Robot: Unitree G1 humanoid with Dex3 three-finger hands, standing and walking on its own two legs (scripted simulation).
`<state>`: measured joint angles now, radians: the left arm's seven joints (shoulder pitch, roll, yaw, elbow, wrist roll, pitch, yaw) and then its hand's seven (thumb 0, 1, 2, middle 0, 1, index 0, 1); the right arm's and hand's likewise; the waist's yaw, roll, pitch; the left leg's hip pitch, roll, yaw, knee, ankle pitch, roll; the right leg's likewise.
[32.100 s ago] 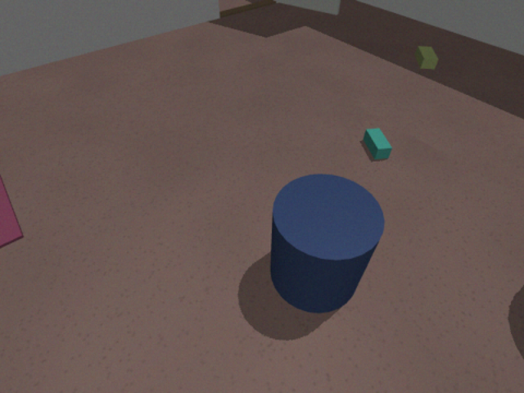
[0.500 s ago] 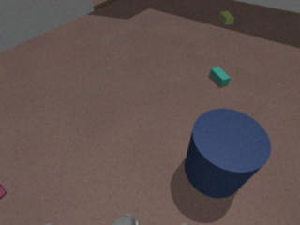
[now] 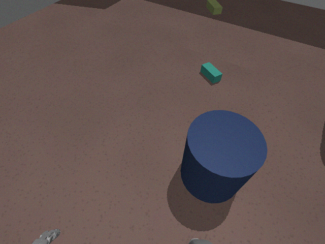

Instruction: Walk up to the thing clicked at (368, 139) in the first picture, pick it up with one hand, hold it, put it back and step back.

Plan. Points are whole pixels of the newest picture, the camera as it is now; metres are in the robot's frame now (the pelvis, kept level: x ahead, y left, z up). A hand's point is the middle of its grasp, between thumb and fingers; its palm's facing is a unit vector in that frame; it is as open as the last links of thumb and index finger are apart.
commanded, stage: walk up
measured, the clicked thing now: (211, 72) +1.56 -0.49 -0.72
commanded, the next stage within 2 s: stand in 1.84 s
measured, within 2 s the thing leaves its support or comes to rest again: neither
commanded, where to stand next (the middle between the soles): +0.06 +0.01 m, yaw +34 degrees
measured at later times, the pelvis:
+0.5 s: pelvis +0.00 +0.00 -0.01, yaw +15 degrees
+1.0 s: pelvis +0.01 -0.04 +0.00, yaw +29 degrees
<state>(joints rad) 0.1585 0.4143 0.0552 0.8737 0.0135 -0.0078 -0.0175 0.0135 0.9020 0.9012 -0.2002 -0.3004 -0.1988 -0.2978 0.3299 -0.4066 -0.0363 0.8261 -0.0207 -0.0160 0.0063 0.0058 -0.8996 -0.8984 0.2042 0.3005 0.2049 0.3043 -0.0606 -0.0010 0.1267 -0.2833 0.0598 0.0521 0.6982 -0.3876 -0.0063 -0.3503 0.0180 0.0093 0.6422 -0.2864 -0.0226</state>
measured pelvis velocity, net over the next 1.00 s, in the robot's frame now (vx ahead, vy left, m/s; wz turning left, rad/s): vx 0.01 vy -0.04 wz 0.50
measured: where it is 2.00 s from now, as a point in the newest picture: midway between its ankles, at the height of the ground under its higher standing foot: outside the picture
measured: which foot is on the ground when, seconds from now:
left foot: down 0.00-0.04, up 0.06-0.40, down 0.42-0.82, up 0.84-1.00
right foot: down 0.00-0.46, up 0.48-0.78, down 0.80-1.00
